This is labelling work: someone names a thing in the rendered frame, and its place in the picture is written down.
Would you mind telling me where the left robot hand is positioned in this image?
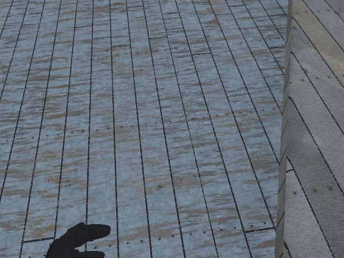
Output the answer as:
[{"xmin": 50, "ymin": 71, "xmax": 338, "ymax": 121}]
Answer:
[{"xmin": 45, "ymin": 223, "xmax": 111, "ymax": 258}]

